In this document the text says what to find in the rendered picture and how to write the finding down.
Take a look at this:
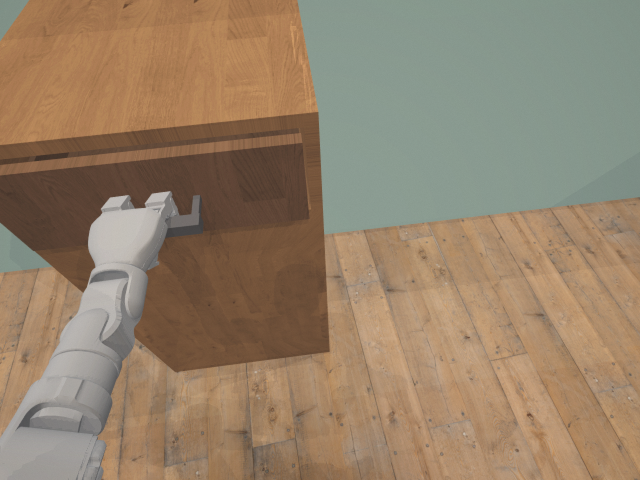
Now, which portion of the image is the cabinet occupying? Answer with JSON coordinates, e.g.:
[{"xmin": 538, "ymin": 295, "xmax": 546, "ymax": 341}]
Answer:
[{"xmin": 0, "ymin": 0, "xmax": 330, "ymax": 372}]

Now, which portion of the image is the robot left forearm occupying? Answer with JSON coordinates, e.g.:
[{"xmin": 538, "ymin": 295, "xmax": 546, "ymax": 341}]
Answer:
[{"xmin": 0, "ymin": 263, "xmax": 148, "ymax": 454}]

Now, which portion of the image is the left robot hand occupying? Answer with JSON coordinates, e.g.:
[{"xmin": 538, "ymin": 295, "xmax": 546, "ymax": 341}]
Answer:
[{"xmin": 88, "ymin": 191, "xmax": 180, "ymax": 273}]

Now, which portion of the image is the drawer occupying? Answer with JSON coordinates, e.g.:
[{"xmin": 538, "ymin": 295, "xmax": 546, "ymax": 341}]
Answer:
[{"xmin": 0, "ymin": 128, "xmax": 310, "ymax": 251}]

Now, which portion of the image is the handle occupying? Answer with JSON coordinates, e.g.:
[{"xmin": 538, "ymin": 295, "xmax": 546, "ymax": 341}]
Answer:
[{"xmin": 165, "ymin": 195, "xmax": 204, "ymax": 238}]

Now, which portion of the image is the left robot upper arm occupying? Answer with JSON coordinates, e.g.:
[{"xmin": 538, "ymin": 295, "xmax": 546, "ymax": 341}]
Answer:
[{"xmin": 0, "ymin": 427, "xmax": 107, "ymax": 480}]

